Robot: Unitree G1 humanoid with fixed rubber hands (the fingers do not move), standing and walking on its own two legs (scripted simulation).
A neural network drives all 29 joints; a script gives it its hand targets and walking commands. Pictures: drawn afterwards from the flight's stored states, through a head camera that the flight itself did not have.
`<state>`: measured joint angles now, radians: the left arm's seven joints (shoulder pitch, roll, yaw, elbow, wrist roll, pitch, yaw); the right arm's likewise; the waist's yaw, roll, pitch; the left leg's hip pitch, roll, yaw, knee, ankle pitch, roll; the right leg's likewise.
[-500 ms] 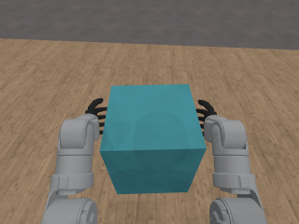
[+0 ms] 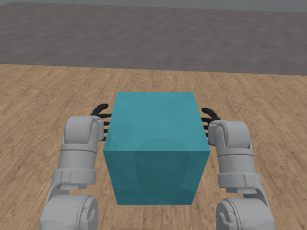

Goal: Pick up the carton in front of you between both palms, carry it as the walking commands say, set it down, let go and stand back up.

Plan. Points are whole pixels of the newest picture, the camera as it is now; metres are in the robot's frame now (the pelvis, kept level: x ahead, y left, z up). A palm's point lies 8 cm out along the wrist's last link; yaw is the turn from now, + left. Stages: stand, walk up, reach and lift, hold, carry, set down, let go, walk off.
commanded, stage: carry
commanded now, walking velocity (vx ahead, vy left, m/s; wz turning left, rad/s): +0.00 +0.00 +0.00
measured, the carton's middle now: (154, 149) +0.34 +0.00 +0.06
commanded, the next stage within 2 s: none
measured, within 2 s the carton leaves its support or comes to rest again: neither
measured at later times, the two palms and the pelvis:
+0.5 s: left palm (95, 129) +0.34 +0.15 +0.14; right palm (214, 132) +0.34 -0.15 +0.13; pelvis -0.01 +0.00 +0.00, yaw +0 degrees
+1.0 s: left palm (94, 129) +0.34 +0.15 +0.14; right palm (213, 133) +0.34 -0.15 +0.13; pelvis -0.01 +0.00 +0.00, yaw +0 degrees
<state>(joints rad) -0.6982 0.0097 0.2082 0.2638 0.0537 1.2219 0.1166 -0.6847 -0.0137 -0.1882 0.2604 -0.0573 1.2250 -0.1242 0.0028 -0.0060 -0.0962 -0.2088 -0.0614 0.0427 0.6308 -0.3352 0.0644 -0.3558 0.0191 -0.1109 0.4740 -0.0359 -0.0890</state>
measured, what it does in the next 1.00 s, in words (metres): stands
